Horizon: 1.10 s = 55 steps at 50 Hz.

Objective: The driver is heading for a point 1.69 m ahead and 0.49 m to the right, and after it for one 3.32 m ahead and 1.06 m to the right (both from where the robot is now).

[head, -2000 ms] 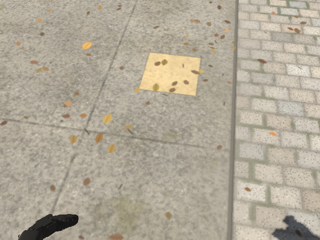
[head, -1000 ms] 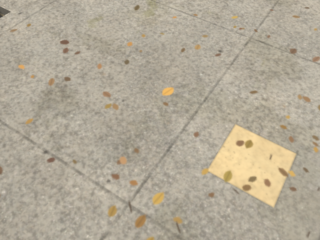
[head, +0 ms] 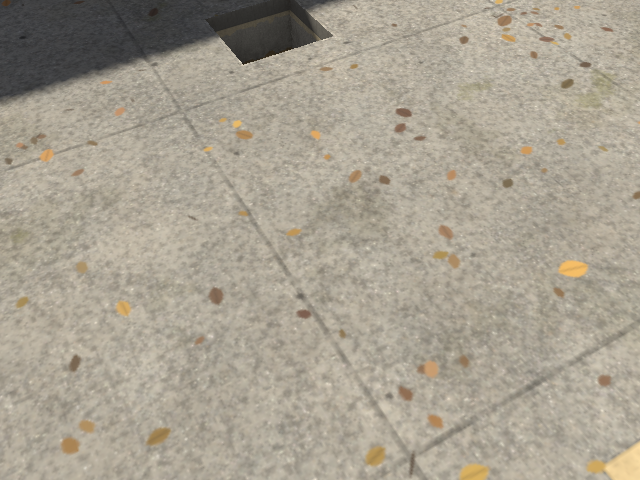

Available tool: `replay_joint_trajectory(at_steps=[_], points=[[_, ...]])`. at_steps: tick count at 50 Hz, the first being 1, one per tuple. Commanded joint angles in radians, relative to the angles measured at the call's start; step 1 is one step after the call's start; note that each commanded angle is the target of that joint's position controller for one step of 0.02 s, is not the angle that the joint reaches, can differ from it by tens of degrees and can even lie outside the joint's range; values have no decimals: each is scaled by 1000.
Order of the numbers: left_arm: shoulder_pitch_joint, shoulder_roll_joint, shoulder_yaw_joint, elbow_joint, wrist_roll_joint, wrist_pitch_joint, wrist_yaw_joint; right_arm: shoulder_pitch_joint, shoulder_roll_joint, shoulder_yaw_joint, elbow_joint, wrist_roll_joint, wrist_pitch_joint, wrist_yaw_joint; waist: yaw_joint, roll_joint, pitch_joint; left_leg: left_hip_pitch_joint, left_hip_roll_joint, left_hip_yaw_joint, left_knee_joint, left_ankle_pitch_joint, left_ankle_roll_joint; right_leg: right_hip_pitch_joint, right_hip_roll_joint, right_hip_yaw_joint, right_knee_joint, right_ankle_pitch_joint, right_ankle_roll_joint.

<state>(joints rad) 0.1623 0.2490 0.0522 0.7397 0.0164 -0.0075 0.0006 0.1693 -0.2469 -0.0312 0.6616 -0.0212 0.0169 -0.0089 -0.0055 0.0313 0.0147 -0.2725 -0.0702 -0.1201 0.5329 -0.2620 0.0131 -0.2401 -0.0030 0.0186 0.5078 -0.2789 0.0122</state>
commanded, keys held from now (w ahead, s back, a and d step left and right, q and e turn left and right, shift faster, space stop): no key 0.12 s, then w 0.88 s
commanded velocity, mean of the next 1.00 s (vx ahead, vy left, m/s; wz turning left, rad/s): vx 0.32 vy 0.00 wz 0.03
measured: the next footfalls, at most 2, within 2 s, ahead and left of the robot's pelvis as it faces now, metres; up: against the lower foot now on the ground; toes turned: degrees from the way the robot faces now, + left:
right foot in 0.82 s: +0.42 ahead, -0.13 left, +0.00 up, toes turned -1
left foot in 1.36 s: +0.72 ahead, +0.10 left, +0.00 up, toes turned +1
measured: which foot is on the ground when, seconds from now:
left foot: down 0.00-0.82, up 0.84-1.00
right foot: down 0.00-0.36, up 0.38-0.80, down 0.82-1.00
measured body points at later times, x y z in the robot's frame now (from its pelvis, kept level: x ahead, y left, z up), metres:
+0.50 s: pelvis +0.08 +0.01 +0.01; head +0.09 +0.03 +0.46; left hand +0.21 +0.28 -0.11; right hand +0.11 -0.26 -0.10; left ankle +0.03 +0.10 -0.74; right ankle +0.05 -0.12 -0.66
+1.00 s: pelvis +0.34 -0.06 +0.00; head +0.36 -0.06 +0.45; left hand +0.44 +0.22 -0.11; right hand +0.44 -0.33 -0.11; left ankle +0.31 +0.10 -0.65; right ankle +0.38 -0.13 -0.74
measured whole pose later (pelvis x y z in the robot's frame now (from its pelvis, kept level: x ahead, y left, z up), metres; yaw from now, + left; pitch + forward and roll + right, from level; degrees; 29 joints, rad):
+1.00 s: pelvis +0.34 -0.06 +0.00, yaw +0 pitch +1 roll -1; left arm 0.25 0.27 0.05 0.79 0.01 -0.09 -0.04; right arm 0.27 -0.30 -0.05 0.76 0.02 -0.07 -0.01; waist 0.01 0.04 0.04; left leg -0.52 0.08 -0.05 1.15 -0.29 0.02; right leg -0.26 0.07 -0.05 0.39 -0.14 -0.08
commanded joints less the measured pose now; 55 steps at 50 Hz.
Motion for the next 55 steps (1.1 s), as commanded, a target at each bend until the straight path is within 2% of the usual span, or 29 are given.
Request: replay_joint_trajectory(at_steps=[1, 6, 7, 9, 12, 14, 15, 17, 18, 19, 20, 21, 23, 26, 30, 33, 37, 39, 40, 41, 42, 43, 44, 45, 46, 47, 49, 51, 55], points=[[-75, 116, 20, -81, 0, -30, -3, -15, -128, -44, -60, 1, -3, -7, -10, -146, -57, 30, 61, -38, -40, 88, 2, 24, -112, 118, -111, 143, -69], [-32, 104, 11, -69, -3, -34, 8, 10, -95, -42, -44, 6, -3, -5, 4, -72, -40, 28, 72, -57, -59, 136, 16, 26, -80, 84, -79, 111, -50], [-19, 97, 8, -64, -1, -30, 9, 25, -83, -40, -33, 6, -4, -6, 6, -64, -59, 34, 62, -46, -62, 62, 15, 34, -71, 78, -87, 21, -52], [0, 127, 16, -59, -12, -21, 14, 38, -86, -43, -26, 12, -7, -9, 16, -80, -16, -43, 21, 4, -17, -195, 24, 21, -73, 111, -115, -264, -88], [71, 177, 29, -38, -27, -25, 23, 28, -68, -44, -42, 33, -43, -4, 27, -174, 83, -198, 20, 105, 152, -205, 22, 24, -253, 375, -267, -537, -211], [70, 187, 32, -31, -32, -31, 22, 17, -70, -46, -46, 39, -69, 2, 25, -178, 117, -189, 67, 103, 178, -171, 32, -18, -308, 441, -295, -491, -246], [44, 182, 30, -36, -36, -31, 18, 47, -66, -47, -36, 40, -79, 8, 3, -182, 109, -128, 71, 113, 128, -172, 46, -43, -287, 395, -285, -441, -231], [-34, 151, 21, -56, -44, -27, 8, 175, -72, -57, 20, 36, -92, 19, -66, -164, 71, 147, 47, 127, -26, -69, 67, -182, -178, 230, -199, -316, -164], [-63, 98, 5, -72, -40, -33, 5, 255, -119, -72, 41, 31, -96, 17, -93, -67, 47, 240, 122, -19, -103, -120, 95, -258, -97, 124, -31, -215, -110], [-86, 53, -6, -108, -40, -51, 5, 342, -209, -96, 55, 29, -102, 20, -100, 189, 24, 346, 291, -361, -258, -273, 195, -411, 38, -43, 292, -142, -36], [-107, 112, 9, -127, -49, -69, 9, 371, -217, -95, 47, 22, -111, 27, -120, 244, 39, 385, 420, -613, -345, -229, 302, -561, 45, 32, 503, -291, -31], [-70, 140, 21, -112, -61, -79, 2, 332, -170, -77, 40, 20, -120, 23, -79, 146, 57, 405, 426, -560, -316, -181, 303, -630, -6, 74, 624, -266, -50], [-51, 115, 16, -87, -51, -90, -11, 292, -143, -67, 27, 21, -121, 19, -58, 33, 41, 424, 366, -387, -318, -96, 245, -668, -63, 63, 633, -98, -80], [-82, 88, 13, -84, -38, -86, -35, 285, -103, -47, 36, 22, -104, 14, -50, 50, 40, 364, 294, -194, -360, 175, 197, -594, -89, 14, 518, 46, -52], [-193, 40, -11, -115, -31, -87, -47, 309, -137, -50, 61, 29, -89, -3, -79, 47, 67, 280, 247, -47, -389, 282, 182, -498, -61, -39, 248, 212, -3], [-260, 57, -12, -136, -40, -91, -55, 334, -167, -55, 86, 32, -88, -5, -94, 72, 92, 214, 257, -17, -409, 245, 179, -380, -29, -58, 110, 305, -1], [-258, 105, 4, -151, -43, -96, -62, 314, -183, -63, 113, 45, -85, -5, -48, 78, 96, 301, 313, -9, -352, 399, 148, -329, -20, -35, 29, 270, -60], [-128, 150, 29, -121, -36, -93, -51, 289, -205, -69, 114, 39, -75, -8, 34, 97, -12, 331, 291, 32, -171, 752, 117, -137, 32, -77, 19, 226, -104], [33, 185, 49, -75, -36, -88, -40, 282, -194, -64, 110, 34, -68, -11, 111, 87, -115, 265, 249, 66, 20, 834, 89, 83, 44, -88, 20, 235, -133], [220, 248, 64, -41, -26, -81, -26, 292, -156, -47, 85, 13, -67, -16, 172, -23, -265, 35, 199, 86, 337, 533, 56, 410, -143, 128, 59, 215, -195], [269, 317, 72, -17, -14, -84, -36, 448, -3, -5, 78, 27, -85, -5, 74, -338, -430, -310, -1, 44, 696, -272, -7, 690, -386, 672, -103, -89, -361], [242, 213, 49, -17, -28, -85, -36, 372, -116, -28, 95, 54, -103, 0, 116, -253, -368, -425, 37, -53, 806, -293, 3, 630, -364, 779, -236, -266, -336], [163, 175, 37, -22, -31, -85, -30, 244, -170, -44, 59, 75, -113, 4, 107, -187, -185, -491, 90, -11, 813, -205, 13, 477, -336, 609, -247, -225, -289], [97, 161, 31, -29, -25, -84, -29, 181, -165, -40, 45, 64, -120, -1, 74, -83, -107, -451, 141, 16, 765, -110, 19, 320, -300, 487, -260, -96, -265], [55, 140, 25, -32, -12, -87, -32, 153, -157, -44, 44, 43, -120, -4, 42, -60, -58, -407, 173, 25, 710, -55, 17, 196, -258, 394, -278, 23, -254], [34, 122, 20, -32, 2, -92, -33, 178, -145, -46, 50, 38, -111, -2, 5, -88, -56, -343, 200, 14, 680, -15, 19, 123, -227, 333, -305, 83, -249], [29, 115, 20, -18, -8, -106, -35, 210, -110, -40, 65, 37, -91, -4, -22, -106, -50, -300, 213, 27, 632, 6, 7, 53, -206, 264, -355, 136, -267], [45, 134, 24, 3, -16, -114, -33, 163, -104, -38, 49, 27, -80, -7, -24, -91, -6, -339, 225, 38, 559, 52, -13, 10, -203, 208, -391, 175, -277], [103, 166, 28, 32, -23, -104, -17, 11, -91, -28, 9, 21, -92, -2, 22, -66, 34, -401, 219, 58, 304, 276, -33, 49, -169, 116, -405, 261, -249]])
Velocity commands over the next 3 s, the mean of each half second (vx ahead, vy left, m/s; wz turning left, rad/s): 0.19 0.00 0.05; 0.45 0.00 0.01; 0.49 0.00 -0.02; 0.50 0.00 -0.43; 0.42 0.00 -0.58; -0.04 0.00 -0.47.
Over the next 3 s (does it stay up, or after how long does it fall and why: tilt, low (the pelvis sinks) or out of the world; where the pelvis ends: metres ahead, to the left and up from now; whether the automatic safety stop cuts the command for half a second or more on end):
stays up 1.16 -0.15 0.00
